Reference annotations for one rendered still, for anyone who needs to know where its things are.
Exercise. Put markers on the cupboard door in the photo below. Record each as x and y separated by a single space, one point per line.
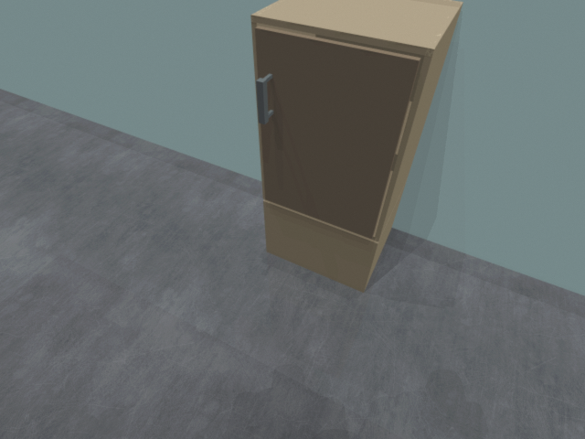
338 112

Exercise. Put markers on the handle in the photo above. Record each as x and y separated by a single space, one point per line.
262 99

